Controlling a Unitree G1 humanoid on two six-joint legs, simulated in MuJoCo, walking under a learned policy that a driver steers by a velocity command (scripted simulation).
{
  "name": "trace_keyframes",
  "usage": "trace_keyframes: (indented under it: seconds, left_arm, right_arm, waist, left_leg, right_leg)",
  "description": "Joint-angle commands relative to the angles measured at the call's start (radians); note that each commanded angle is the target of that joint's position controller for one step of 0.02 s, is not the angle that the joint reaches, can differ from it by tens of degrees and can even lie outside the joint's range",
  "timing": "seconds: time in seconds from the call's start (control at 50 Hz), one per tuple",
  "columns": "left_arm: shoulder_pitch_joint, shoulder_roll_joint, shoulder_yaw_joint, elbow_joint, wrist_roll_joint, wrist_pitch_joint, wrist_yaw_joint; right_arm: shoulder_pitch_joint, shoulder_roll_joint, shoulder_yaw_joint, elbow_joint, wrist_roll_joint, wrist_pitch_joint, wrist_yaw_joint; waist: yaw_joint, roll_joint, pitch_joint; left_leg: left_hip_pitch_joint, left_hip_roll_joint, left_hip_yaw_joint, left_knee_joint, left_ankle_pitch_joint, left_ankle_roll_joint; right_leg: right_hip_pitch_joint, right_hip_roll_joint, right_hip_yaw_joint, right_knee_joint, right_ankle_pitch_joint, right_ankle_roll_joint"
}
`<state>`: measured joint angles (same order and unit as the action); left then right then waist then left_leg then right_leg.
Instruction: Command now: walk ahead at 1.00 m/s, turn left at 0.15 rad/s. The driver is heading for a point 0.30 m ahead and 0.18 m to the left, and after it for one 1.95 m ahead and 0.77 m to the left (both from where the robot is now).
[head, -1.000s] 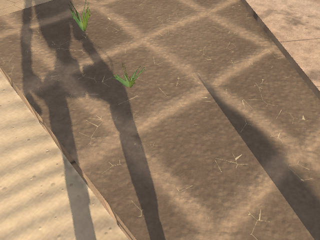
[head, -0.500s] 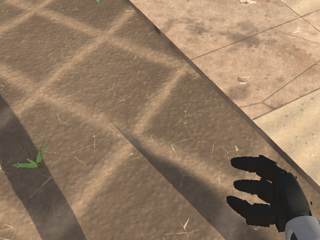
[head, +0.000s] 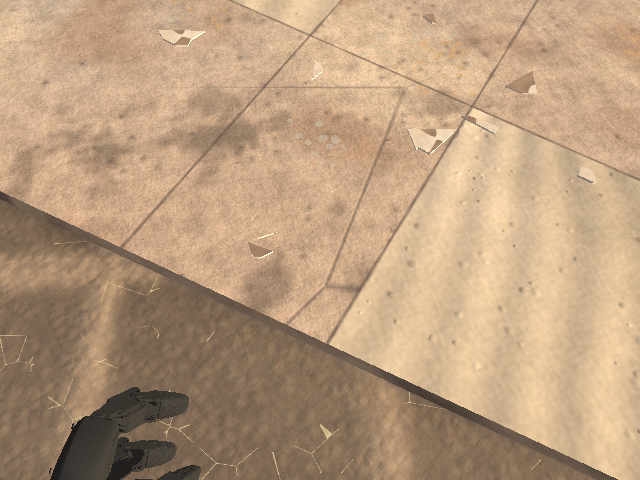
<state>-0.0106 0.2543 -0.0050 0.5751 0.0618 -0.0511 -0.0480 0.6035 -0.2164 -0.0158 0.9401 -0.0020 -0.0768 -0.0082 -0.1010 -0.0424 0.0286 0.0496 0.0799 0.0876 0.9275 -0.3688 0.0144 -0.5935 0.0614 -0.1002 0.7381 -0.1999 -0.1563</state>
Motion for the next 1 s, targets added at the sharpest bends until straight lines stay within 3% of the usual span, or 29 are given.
trace_keyframes:
  seconds: [0.02, 0.04, 0.06, 0.12, 0.18, 0.22, 0.26, 0.28, 0.3, 0.32, 0.34, 0.36, 0.38, 0.4, 0.42, 0.44, 0.46, 0.52, 0.58, 0.66, 0.74, 0.78, 0.8, 0.82, 0.84, 0.86, 0.9, 0.94, 1.0]
  left_arm:
    - [0.430, 0.253, 0.116, 0.071, -0.006, -0.012, 0.048]
    - [0.401, 0.192, 0.099, 0.111, -0.014, -0.029, 0.048]
    - [0.357, 0.140, 0.085, 0.124, -0.010, -0.049, 0.046]
    - [0.351, 0.065, 0.062, 0.165, -0.029, -0.078, 0.046]
    - [0.313, 0.050, 0.052, 0.190, -0.052, -0.099, 0.044]
    - [0.236, 0.047, 0.046, 0.185, -0.057, -0.107, 0.049]
    - [0.264, 0.107, 0.057, 0.190, -0.076, -0.122, 0.063]
    - [0.237, 0.202, 0.079, 0.150, -0.092, -0.100, 0.097]
    - [0.202, 0.253, 0.092, 0.130, -0.100, -0.082, 0.112]
    - [0.173, 0.261, 0.098, 0.112, -0.097, -0.064, 0.115]
    - [0.127, 0.237, 0.093, 0.099, -0.099, -0.053, 0.105]
    - [0.129, 0.113, 0.065, 0.112, -0.092, -0.055, 0.074]
    - [0.318, 0.008, 0.031, 0.059, -0.049, -0.066, 0.053]
    - [0.423, 0.089, 0.025, 0.040, -0.056, -0.078, 0.042]
    - [0.346, 0.183, 0.042, 0.025, -0.063, -0.078, 0.044]
    - [0.274, 0.194, 0.052, 0.010, -0.058, -0.065, 0.053]
    - [0.254, 0.193, 0.054, 0.011, -0.050, -0.046, 0.064]
    - [0.196, 0.166, 0.056, -0.001, -0.038, -0.010, 0.082]
    - [0.105, 0.097, 0.041, -0.025, -0.044, -0.006, 0.092]
    - [0.008, 0.095, 0.046, -0.034, -0.063, 0.007, 0.092]
    - [-0.066, 0.117, 0.065, -0.038, -0.057, -0.015, 0.087]
    - [-0.014, 0.141, 0.083, -0.012, -0.054, -0.030, 0.076]
    - [0.015, 0.152, 0.092, 0.006, -0.049, -0.036, 0.072]
    - [0.060, 0.168, 0.106, 0.028, -0.032, -0.036, 0.067]
    - [0.106, 0.171, 0.123, 0.045, -0.031, -0.022, 0.074]
    - [0.118, 0.130, 0.122, 0.019, -0.035, -0.018, 0.082]
    - [0.097, 0.123, 0.118, 0.005, -0.060, -0.010, 0.095]
    - [0.069, 0.129, 0.116, 0.021, -0.065, 0.006, 0.105]
    - [0.065, 0.158, 0.124, 0.040, -0.078, 0.043, 0.095]
  right_arm:
    - [-0.208, -0.193, -0.044, -0.216, 0.034, -0.029, -0.007]
    - [-0.213, -0.148, -0.030, -0.210, 0.024, -0.027, -0.004]
    - [-0.233, -0.125, -0.025, -0.203, 0.005, -0.015, 0.006]
    - [-0.176, -0.084, -0.024, -0.162, -0.022, 0.042, 0.037]
    - [-0.368, -0.050, -0.016, -0.242, -0.030, 0.053, 0.051]
    - [-0.390, -0.025, 0.000, -0.249, -0.026, 0.033, 0.065]
    - [-0.356, -0.042, -0.003, -0.223, -0.028, 0.023, 0.086]
    - [-0.349, -0.095, -0.031, -0.246, 0.039, 0.002, 0.076]
    - [-0.271, -0.143, -0.048, -0.245, 0.046, 0.005, 0.077]
    - [-0.140, -0.213, -0.081, -0.217, 0.038, 0.018, 0.073]
    - [0.017, -0.269, -0.112, -0.180, 0.028, 0.037, 0.059]
    - [0.037, -0.267, -0.106, -0.151, 0.028, 0.050, 0.037]
    - [-0.120, -0.309, -0.087, -0.228, -0.044, 0.023, 0.029]
    - [-0.184, -0.321, -0.094, -0.317, -0.078, 0.007, 0.036]
    - [-0.286, -0.312, -0.103, -0.377, -0.041, 0.012, 0.045]
    - [-0.368, -0.275, -0.096, -0.398, 0.007, 0.017, 0.042]
    - [-0.401, -0.255, -0.086, -0.409, 0.022, 0.017, 0.038]
    - [-0.412, -0.235, -0.088, -0.398, 0.021, 0.026, 0.015]
    - [-0.385, -0.257, -0.100, -0.381, 0.032, 0.058, -0.027]
    - [-0.379, -0.257, -0.108, -0.403, 0.039, 0.109, -0.058]
    - [-0.367, -0.236, -0.113, -0.426, 0.032, 0.119, -0.055]
    - [-0.415, -0.236, -0.116, -0.454, 0.026, 0.121, -0.051]
    - [-0.439, -0.225, -0.113, -0.473, 0.035, 0.124, -0.047]
    - [-0.415, -0.200, -0.103, -0.492, 0.045, 0.127, -0.040]
    - [-0.381, -0.179, -0.088, -0.493, 0.046, 0.123, -0.023]
    - [-0.367, -0.226, -0.098, -0.465, 0.032, 0.117, 0.001]
    - [-0.442, -0.254, -0.108, -0.459, 0.022, 0.117, 0.023]
    - [-0.416, -0.197, -0.081, -0.437, 0.017, 0.128, 0.022]
    - [-0.424, -0.115, -0.033, -0.420, 0.020, 0.113, 0.038]
  waist:
    - [0.255, 0.074, -0.402]
    - [0.200, 0.082, -0.201]
    - [0.153, 0.113, -0.122]
    - [0.071, 0.038, -0.021]
    - [0.052, 0.006, 0.116]
    - [0.023, -0.005, 0.114]
    - [0.028, 0.009, 0.039]
    - [0.023, -0.037, -0.050]
    - [-0.035, -0.089, -0.113]
    - [-0.099, -0.103, -0.173]
    - [-0.187, -0.039, -0.205]
    - [-0.165, 0.211, -0.088]
    - [0.052, 0.431, -0.134]
    - [0.049, 0.299, -0.433]
    - [0.055, 0.095, -0.409]
    - [0.108, -0.058, -0.275]
    - [0.140, -0.106, -0.206]
    - [0.155, -0.056, -0.103]
    - [0.129, 0.009, -0.179]
    - [0.083, 0.142, -0.242]
    - [0.051, 0.191, -0.163]
    - [0.077, 0.220, -0.162]
    - [0.087, 0.170, -0.153]
    - [0.070, -0.022, -0.211]
    - [0.077, -0.286, -0.274]
    - [0.114, -0.281, -0.325]
    - [0.120, -0.064, -0.208]
    - [0.090, -0.011, -0.149]
    - [0.094, -0.067, -0.140]
  left_leg:
    - [-0.813, -0.046, -0.195, 0.674, 0.064, 0.071]
    - [-0.821, -0.008, -0.165, 0.587, 0.087, 0.069]
    - [-0.790, 0.031, -0.180, 0.503, 0.097, 0.069]
    - [-0.730, 0.063, -0.175, 0.420, 0.091, 0.057]
    - [-0.815, 0.057, -0.100, 0.247, 0.184, 0.044]
    - [-0.644, 0.002, -0.011, -0.032, 0.378, 0.049]
    - [-0.446, -0.090, 0.086, -0.235, 0.599, 0.058]
    - [-0.346, -0.145, 0.074, -0.213, 0.605, 0.036]
    - [-0.265, -0.168, 0.063, -0.246, 0.574, 0.042]
    - [-0.118, -0.190, 0.056, -0.251, 0.566, 0.063]
    - [0.075, -0.155, -0.013, -0.309, 0.658, 0.113]
    - [0.117, -0.084, -0.106, -0.457, 0.818, 0.157]
    - [0.208, 0.057, -0.436, -0.283, 1.421, 0.288]
    - [0.336, 0.232, -0.740, -0.409, 1.211, 0.452]
    - [0.228, 0.205, -0.798, -0.515, 0.865, 0.445]
    - [0.056, 0.154, -0.779, -0.581, 0.575, 0.406]
    - [-0.089, 0.138, -0.772, -0.615, 0.533, 0.375]
    - [-0.325, 0.015, -0.569, -0.597, 0.765, 0.306]
    - [-0.319, -0.078, -0.481, -0.524, 0.882, 0.224]
    - [-0.209, -0.065, -0.561, -0.481, 0.712, 0.124]
    - [-0.159, -0.053, -0.664, -0.439, 0.585, 0.118]
    - [-0.193, -0.066, -0.698, -0.402, 0.536, 0.105]
    - [-0.272, -0.099, -0.671, -0.384, 0.515, 0.079]
    - [-0.461, -0.165, -0.615, -0.308, 0.362, 0.034]
    - [-0.641, -0.236, -0.469, -0.145, -0.002, -0.020]
    - [-0.675, -0.202, -0.419, 0.077, -0.262, -0.055]
    - [-0.660, -0.151, -0.346, 0.216, -0.187, -0.076]
    - [-0.610, -0.098, -0.250, 0.163, -0.094, -0.079]
    - [-0.393, -0.099, -0.164, -0.163, -0.043, -0.066]
  right_leg:
    - [1.009, -0.446, 0.702, -0.320, 0.078, -0.149]
    - [0.802, -0.420, 0.587, -0.370, 0.114, -0.131]
    - [0.666, -0.371, 0.494, -0.408, 0.119, -0.099]
    - [0.481, -0.323, 0.293, -0.517, 0.164, -0.055]
    - [0.406, -0.257, 0.048, -0.589, 0.556, 0.006]
    - [0.323, -0.155, -0.126, -0.569, 0.699, 0.057]
    - [0.361, -0.157, -0.159, -0.476, 0.804, 0.080]
    - [0.393, -0.162, -0.116, -0.364, 0.966, 0.132]
    - [0.434, -0.183, -0.103, -0.254, 1.049, 0.158]
    - [0.427, -0.191, -0.089, -0.079, 1.084, 0.173]
    - [0.325, -0.168, -0.085, 0.222, 0.898, 0.198]
    - [0.159, 0.005, -0.082, 0.646, -0.235, 0.231]
    - [-0.096, 0.068, 0.083, 0.970, -0.518, 0.239]
    - [-0.145, 0.060, 0.280, 1.041, -0.436, 0.228]
    - [-0.113, 0.028, 0.297, 0.939, -0.350, 0.194]
    - [-0.134, -0.004, 0.283, 0.847, -0.290, 0.190]
    - [-0.105, -0.028, 0.287, 0.784, -0.258, 0.199]
    - [-0.020, -0.056, 0.277, 0.528, -0.235, 0.238]
    - [0.012, -0.003, 0.239, 0.260, -0.096, 0.265]
    - [-0.002, 0.018, 0.275, 0.092, 0.009, 0.257]
    - [-0.020, 0.024, 0.313, -0.042, 0.003, 0.229]
    - [0.108, 0.020, 0.318, -0.151, 0.034, 0.200]
    - [0.216, 0.015, 0.314, -0.233, 0.068, 0.163]
    - [0.474, -0.089, 0.450, -0.294, 0.165, 0.062]
    - [0.698, -0.304, 0.653, -0.331, 0.292, -0.075]
    - [0.711, -0.412, 0.743, -0.314, 0.314, -0.131]
    - [0.531, -0.347, 0.599, -0.289, 0.351, -0.091]
    - [0.434, -0.270, 0.448, -0.294, 0.359, -0.037]
    - [0.305, -0.185, 0.319, -0.312, 0.385, -0.019]
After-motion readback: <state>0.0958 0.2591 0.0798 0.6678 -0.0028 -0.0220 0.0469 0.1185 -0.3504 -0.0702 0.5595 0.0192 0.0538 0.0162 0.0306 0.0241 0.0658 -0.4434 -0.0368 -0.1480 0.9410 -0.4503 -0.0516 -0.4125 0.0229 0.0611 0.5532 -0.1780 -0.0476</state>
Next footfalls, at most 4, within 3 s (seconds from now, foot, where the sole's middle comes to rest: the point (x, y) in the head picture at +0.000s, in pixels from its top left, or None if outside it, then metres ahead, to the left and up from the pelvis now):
0.36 left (229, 425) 0.55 0.13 -0.74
0.78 right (271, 312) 0.78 0.03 -0.69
1.10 left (207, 438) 0.53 0.17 -0.74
1.46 right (303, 341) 0.71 -0.03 -0.70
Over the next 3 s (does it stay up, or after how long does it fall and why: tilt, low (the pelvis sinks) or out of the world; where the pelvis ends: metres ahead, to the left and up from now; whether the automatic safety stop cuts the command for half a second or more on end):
stays up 0.98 0.22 0.03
